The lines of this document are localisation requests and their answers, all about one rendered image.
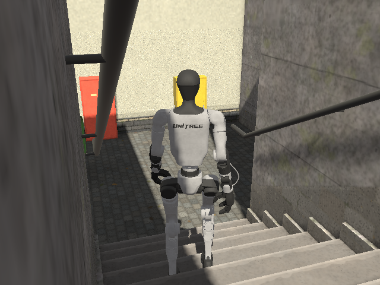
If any left robot hand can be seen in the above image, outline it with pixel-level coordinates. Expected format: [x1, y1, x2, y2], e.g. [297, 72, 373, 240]
[151, 169, 171, 185]

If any right robot upper arm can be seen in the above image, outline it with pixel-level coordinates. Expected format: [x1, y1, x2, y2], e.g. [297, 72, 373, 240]
[208, 109, 227, 162]

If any robot right forearm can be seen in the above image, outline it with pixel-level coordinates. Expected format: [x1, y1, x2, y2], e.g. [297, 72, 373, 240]
[217, 149, 233, 193]

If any right robot thigh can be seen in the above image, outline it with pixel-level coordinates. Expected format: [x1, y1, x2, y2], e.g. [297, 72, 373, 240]
[201, 175, 219, 220]

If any robot head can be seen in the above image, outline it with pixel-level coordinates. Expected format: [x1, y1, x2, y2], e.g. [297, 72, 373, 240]
[173, 69, 204, 115]

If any robot left forearm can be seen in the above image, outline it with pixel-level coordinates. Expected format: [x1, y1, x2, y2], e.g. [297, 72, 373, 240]
[149, 144, 162, 173]

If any left robot upper arm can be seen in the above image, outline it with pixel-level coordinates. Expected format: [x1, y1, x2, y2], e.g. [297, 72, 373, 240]
[151, 109, 170, 157]

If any right robot hand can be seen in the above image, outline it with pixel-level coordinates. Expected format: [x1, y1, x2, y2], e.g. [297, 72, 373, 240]
[213, 191, 234, 214]

